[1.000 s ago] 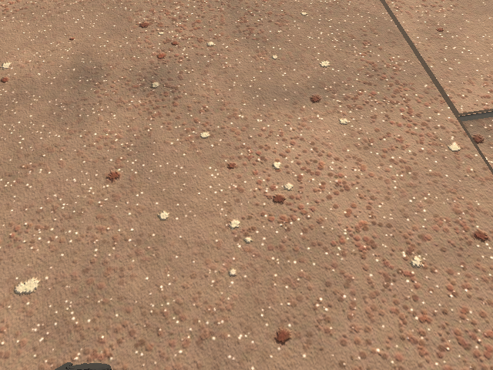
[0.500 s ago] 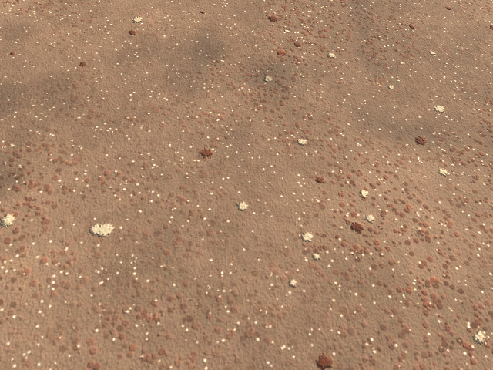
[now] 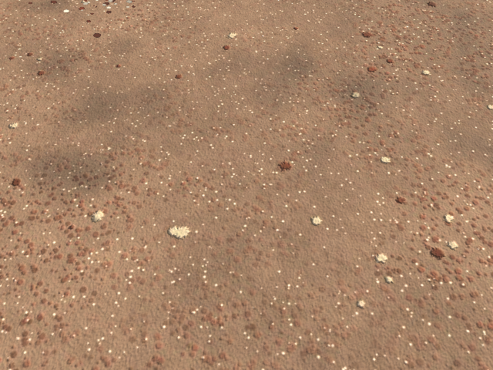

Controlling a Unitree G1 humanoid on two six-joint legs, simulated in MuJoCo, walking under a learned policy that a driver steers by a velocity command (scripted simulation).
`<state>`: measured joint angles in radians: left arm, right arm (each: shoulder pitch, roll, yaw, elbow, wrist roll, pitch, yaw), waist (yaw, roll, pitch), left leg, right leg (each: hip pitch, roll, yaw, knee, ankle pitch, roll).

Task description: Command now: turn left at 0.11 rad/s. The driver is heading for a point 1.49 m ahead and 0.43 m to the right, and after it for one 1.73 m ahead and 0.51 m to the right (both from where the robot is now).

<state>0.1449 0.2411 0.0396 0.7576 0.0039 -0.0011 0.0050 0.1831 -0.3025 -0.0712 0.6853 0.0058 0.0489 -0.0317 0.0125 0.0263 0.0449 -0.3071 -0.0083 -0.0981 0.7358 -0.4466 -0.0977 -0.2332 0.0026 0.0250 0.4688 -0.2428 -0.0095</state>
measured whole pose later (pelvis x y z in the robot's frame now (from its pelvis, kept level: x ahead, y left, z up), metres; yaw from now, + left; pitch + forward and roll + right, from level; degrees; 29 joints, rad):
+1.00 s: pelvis +0.20 -0.08 -0.01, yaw -24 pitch +3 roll +2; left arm 0.49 0.27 0.06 0.82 -0.03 -0.03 0.04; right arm -0.06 -0.26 -0.05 0.63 0.01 -0.12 0.04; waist 0.11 0.03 0.03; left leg -0.58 -0.03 -0.05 0.48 0.04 -0.02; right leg 0.08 0.06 0.21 0.30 -0.42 -0.08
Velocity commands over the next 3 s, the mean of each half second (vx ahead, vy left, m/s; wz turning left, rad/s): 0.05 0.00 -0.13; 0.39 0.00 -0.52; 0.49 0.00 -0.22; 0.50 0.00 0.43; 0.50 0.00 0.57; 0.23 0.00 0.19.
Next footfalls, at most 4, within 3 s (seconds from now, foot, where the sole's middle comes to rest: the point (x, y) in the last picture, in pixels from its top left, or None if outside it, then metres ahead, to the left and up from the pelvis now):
0.06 left None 0.02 0.15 -0.78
1.04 left None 0.45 -0.05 -0.78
1.52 right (429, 349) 0.53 -0.42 -0.78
2.04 left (360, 237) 0.88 -0.29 -0.78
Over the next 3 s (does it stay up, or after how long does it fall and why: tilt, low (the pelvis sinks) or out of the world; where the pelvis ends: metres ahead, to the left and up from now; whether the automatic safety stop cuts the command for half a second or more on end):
stays up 1.11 -0.40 -0.01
